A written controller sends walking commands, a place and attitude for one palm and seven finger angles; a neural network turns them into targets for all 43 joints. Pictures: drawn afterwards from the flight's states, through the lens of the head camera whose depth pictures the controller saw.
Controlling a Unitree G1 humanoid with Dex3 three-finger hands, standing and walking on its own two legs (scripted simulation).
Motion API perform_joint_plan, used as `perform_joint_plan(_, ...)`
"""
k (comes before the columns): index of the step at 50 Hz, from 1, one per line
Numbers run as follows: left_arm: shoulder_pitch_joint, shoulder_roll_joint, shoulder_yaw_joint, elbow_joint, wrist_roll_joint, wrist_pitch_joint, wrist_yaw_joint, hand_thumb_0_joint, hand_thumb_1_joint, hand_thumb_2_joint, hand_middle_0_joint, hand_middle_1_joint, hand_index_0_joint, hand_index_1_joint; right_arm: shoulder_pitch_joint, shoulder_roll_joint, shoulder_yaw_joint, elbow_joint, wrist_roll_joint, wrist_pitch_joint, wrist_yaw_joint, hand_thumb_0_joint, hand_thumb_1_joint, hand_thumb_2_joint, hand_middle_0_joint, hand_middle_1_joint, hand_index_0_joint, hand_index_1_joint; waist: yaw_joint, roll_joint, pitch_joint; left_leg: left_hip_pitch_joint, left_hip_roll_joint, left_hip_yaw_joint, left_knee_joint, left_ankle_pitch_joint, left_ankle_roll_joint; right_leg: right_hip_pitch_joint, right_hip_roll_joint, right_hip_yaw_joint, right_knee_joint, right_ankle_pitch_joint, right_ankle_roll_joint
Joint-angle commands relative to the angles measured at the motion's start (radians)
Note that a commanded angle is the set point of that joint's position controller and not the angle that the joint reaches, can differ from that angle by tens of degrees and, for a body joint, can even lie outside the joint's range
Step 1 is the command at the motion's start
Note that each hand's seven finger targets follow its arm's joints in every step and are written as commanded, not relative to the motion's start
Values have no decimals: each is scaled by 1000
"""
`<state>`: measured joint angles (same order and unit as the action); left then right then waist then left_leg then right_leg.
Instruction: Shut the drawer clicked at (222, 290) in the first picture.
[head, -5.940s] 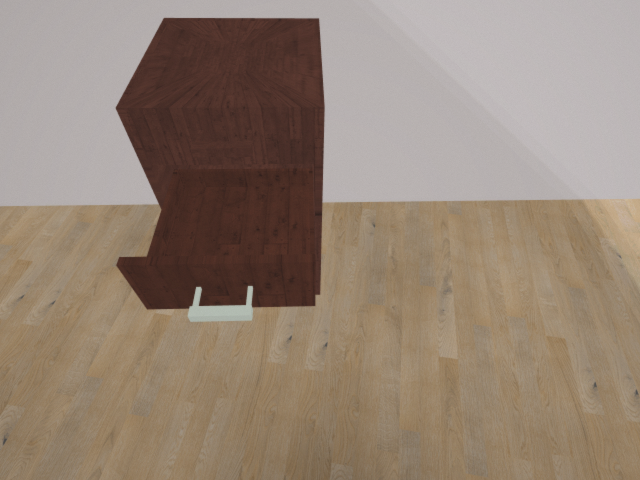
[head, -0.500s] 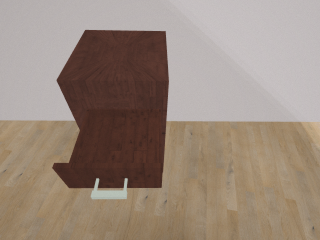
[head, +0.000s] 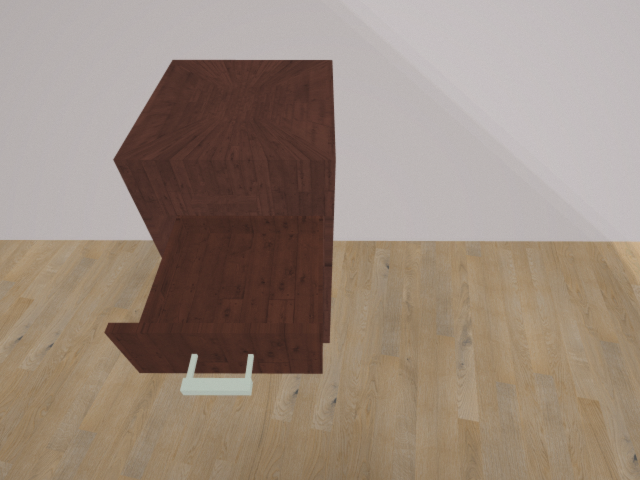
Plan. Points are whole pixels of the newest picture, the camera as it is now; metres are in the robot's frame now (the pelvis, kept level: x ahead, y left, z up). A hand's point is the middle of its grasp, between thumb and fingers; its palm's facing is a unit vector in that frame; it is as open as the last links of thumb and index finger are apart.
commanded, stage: raise the hand and make a fist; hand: left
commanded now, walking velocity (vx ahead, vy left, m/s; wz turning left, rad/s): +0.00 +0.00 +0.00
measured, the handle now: (219, 373) +0.34 +0.22 -0.24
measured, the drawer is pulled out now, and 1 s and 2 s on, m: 0.29 0.29 0.29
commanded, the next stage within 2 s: bring the fist close to the handle in 1.80 s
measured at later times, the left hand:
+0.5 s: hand out of the picture +0.12 +0.18 -0.08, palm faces +0.15 -0.99 -0.06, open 5.0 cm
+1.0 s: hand out of the picture +0.13 +0.16 -0.13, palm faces -0.02 -1.00 +0.03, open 3.1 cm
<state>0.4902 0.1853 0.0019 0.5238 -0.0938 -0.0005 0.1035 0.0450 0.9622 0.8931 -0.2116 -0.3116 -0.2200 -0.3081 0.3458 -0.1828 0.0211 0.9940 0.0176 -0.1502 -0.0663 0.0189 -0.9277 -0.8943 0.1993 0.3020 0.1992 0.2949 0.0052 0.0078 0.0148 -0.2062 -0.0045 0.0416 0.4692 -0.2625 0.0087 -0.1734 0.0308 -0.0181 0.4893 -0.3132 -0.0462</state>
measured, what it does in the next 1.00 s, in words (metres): lowers itself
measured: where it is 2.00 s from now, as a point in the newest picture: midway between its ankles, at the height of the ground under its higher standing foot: outside the picture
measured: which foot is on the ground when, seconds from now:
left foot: down 0.00-1.00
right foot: down 0.00-1.00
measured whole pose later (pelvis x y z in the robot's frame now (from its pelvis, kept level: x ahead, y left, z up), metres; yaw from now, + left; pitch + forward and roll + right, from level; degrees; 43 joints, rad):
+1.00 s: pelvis -0.07 +0.02 -0.15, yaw +1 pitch +22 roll -4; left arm 0.49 0.15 -0.03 -0.02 -0.16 -0.54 -0.13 0.01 0.90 0.90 -1.12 -1.31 -1.13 -1.30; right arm 0.17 -0.24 -0.03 0.53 0.00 -0.17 -0.03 0.02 -0.91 -0.90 0.20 0.30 0.20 0.29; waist -0.02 0.03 -0.19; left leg -1.28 0.00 -0.02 1.44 -0.56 0.04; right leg -1.19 0.01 -0.10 1.41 -0.61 -0.03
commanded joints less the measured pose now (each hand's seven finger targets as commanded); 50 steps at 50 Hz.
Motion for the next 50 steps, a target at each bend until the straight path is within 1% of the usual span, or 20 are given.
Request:
perform_joint_plan(1, -217, -32, -47, -458, -72, -161, -6, 0, 900, 900, -320, -430, -320, -430, -157, -201, -64, -263, 17, -157, -12, 0, -900, -900, 200, 300, 200, 300, -85, -95, 7, -65, 25, -83, 69, 151, 36, -272, -38, -59, 7, 133, 40)
perform_joint_plan(2, -201, -46, -44, -383, -64, -222, -33, 0, 900, 900, -340, -452, -340, -452, -154, -210, -74, -283, 1, -167, -10, 0, -900, -900, 200, 300, 200, 300, -95, -205, 34, -153, 13, -86, 128, 66, 39, -368, -36, -68, 39, 46, 49)
perform_joint_plan(3, -139, -86, -50, -271, -63, -273, -63, 0, 900, 900, -360, -473, -360, -473, -157, -202, -80, -311, -8, -176, -1, 0, -900, -900, 200, 300, 200, 300, -87, -240, 40, -238, -3, -84, 201, 16, 35, -456, -37, -64, 89, -14, 47)
perform_joint_plan(4, -53, -91, -19, -232, -68, -335, -97, 0, 900, 900, -380, -495, -380, -495, -166, -193, -87, -342, -18, -181, 10, 0, -900, -900, 200, 300, 200, 300, -43, -307, -19, -324, -6, -85, 255, -15, 21, -493, -38, -59, 148, -64, 45)
perform_joint_plan(6, 151, -104, 6, -273, -116, -470, -198, 0, 900, 900, -420, -538, -420, -538, -223, -181, -102, -424, -25, -196, 34, 0, -900, -900, 200, 300, 200, 300, 42, -339, -138, -452, -18, -61, 338, -35, 5, -471, -41, -23, 249, -47, 40)
perform_joint_plan(7, 192, -78, 45, -295, -136, -535, -250, 0, 900, 900, -440, -560, -440, -560, -237, -179, -108, -453, -23, -196, 46, 0, -900, -900, 200, 300, 200, 300, 65, -316, -191, -506, -26, -50, 383, -26, -4, -449, -45, -5, 303, 13, 40)
perform_joint_plan(8, 222, -33, 98, -284, -139, -592, -296, 0, 900, 900, -460, -582, -460, -582, -238, -174, -114, -465, -18, -194, 65, 0, -900, -900, 200, 300, 200, 300, 90, -202, -242, -536, -35, -43, 421, 6, -14, -426, -53, 15, 365, 116, 32)
perform_joint_plan(11, 140, 63, 197, -329, -127, -705, -364, 0, 900, 900, -520, -647, -520, -647, -279, -159, -124, -534, -15, -162, 81, 0, -900, -900, 200, 300, 200, 300, 89, -51, -319, -671, -46, -8, 554, -5, -14, -474, -61, 57, 498, 154, 23)
perform_joint_plan(14, -18, 65, 150, -482, -111, -670, -319, 0, 900, 900, -580, -712, -580, -712, -325, -157, -118, -632, -9, -109, 72, 0, -900, -900, 200, 300, 200, 300, 66, 17, -270, -747, -48, -3, 609, -139, 3, -617, -50, 95, 501, -131, 7)
perform_joint_plan(17, -155, 99, 165, -723, -114, -706, -255, 0, 900, 900, -640, -777, -640, -777, -279, -141, -113, -648, -11, -103, 54, 0, -900, -900, 200, 300, 200, 300, 29, 119, -380, -721, -20, -34, 683, -140, 25, -668, -40, 128, 526, -180, -1)
perform_joint_plan(18, -221, 106, 151, -823, -114, -728, -243, 0, 900, 900, -660, -798, -660, -798, -249, -142, -109, -639, -15, -103, 47, 0, -900, -900, 200, 300, 200, 300, -7, 94, -422, -716, -6, -50, 705, -130, 31, -698, -25, 116, 548, -163, 5)
perform_joint_plan(21, -251, 70, 66, -916, -120, -775, -275, 0, 900, 900, -720, -863, -720, -863, -229, -139, -91, -613, -26, -120, 25, 0, -900, -900, 200, 300, 200, 300, -53, 127, -475, -703, 12, -71, 768, -88, 40, -749, -16, 100, 578, -117, 5)
perform_joint_plan(24, -211, 35, -2, -764, -136, -708, -361, 0, 900, 900, -780, -928, -780, -928, -214, -160, -75, -579, -19, -137, 16, 0, -900, -900, 200, 300, 200, 300, -96, 51, -376, -787, 18, -93, 798, -149, 41, -806, -9, 80, 561, -183, 13)
perform_joint_plan(28, -60, 71, 58, -526, -148, -462, -436, 0, 900, 900, -860, -1015, -860, -1015, -254, -174, -72, -603, 17, -109, -4, 0, -900, -900, 200, 300, 200, 300, -32, -95, -374, -894, 5, -91, 782, -216, 40, -731, -20, 106, 513, -312, 29)
perform_joint_plan(32, -54, 130, 193, -698, -178, -334, -339, 0, 900, 900, -940, -1102, -940, -1102, -283, -141, -73, -660, 24, -72, -4, 0, -900, -900, 200, 300, 200, 300, 46, -72, -500, -854, -8, -83, 738, -153, 33, -603, -41, 103, 531, -249, 35)
perform_joint_plan(33, -23, 136, 231, -702, -174, -340, -291, 0, 900, 900, -960, -1123, -960, -1123, -292, -129, -77, -640, 17, -63, -2, 0, -900, -900, 200, 300, 200, 300, 68, -65, -513, -844, 0, -88, 735, -115, 31, -597, -30, 81, 563, -186, 29)
perform_joint_plan(36, -1, 75, 188, -839, -148, -451, -182, 0, 900, 900, -1020, -1188, -1020, -1188, -245, -98, -81, -617, -4, -67, 23, 0, -900, -900, 200, 300, 200, 300, 67, 18, -540, -759, 11, -87, 710, -11, 26, -649, -17, 15, 630, -32, 16)
perform_joint_plan(40, 0, 17, 51, -792, -77, -595, -162, 0, 900, 900, -1100, -1275, -1100, -1275, -244, -119, -84, -581, -23, -77, 45, 0, -900, -900, 200, 300, 200, 300, -9, 48, -420, -781, 17, -105, 729, -90, 23, -839, -6, -23, 663, -149, 8)
perform_joint_plan(44, 12, -32, -50, -688, -70, -633, -233, 0, 900, 900, -1180, -1362, -1180, -1362, -239, -161, -86, -596, -13, -88, 39, 0, -900, -900, 200, 300, 200, 300, -60, -10, -349, -851, 13, -125, 746, -242, 26, -930, -13, -20, 658, -291, 7)
perform_joint_plan(50, -20, 72, 47, -842, -71, -600, -197, 0, 900, 900, -1300, -1492, -1300, -1492, -217, -171, -87, -658, -16, -68, 25, 0, -900, -900, 200, 300, 200, 300, 2, 73, -520, -759, 11, -143, 723, -209, 21, -913, -14, -37, 721, -233, 0)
